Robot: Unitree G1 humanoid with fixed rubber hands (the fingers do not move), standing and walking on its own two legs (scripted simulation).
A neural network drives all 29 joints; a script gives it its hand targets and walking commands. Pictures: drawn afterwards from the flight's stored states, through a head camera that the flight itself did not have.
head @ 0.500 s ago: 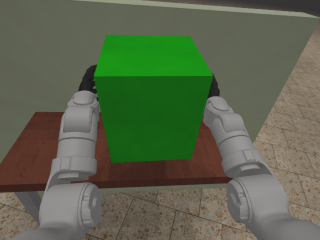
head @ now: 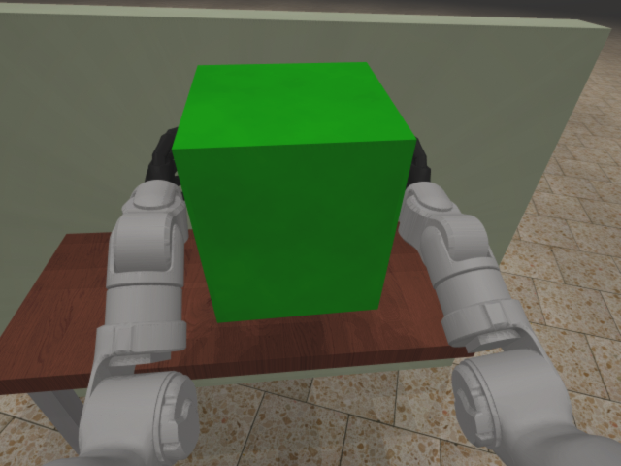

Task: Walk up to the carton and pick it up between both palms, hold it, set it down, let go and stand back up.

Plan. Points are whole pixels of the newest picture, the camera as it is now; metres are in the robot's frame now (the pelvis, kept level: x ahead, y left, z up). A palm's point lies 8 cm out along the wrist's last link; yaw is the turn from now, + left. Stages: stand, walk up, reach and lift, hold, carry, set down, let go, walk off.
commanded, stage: reach and lift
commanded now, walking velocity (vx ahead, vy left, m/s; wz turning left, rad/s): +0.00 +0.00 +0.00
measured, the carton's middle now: (291, 192) +0.39 -0.01 +0.22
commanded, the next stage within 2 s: hold in 0.22 s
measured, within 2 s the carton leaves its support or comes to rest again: neither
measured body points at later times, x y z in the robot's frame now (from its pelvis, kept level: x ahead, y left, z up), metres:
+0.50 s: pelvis -0.01 +0.00 +0.00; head -0.09 +0.01 +0.44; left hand +0.38 +0.15 +0.27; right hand +0.37 -0.15 +0.26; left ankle +0.01 +0.12 -0.75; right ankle +0.01 -0.12 -0.75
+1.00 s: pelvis -0.01 -0.01 +0.00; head -0.10 +0.00 +0.44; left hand +0.37 +0.15 +0.29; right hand +0.38 -0.15 +0.29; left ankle +0.01 +0.12 -0.75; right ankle +0.01 -0.12 -0.75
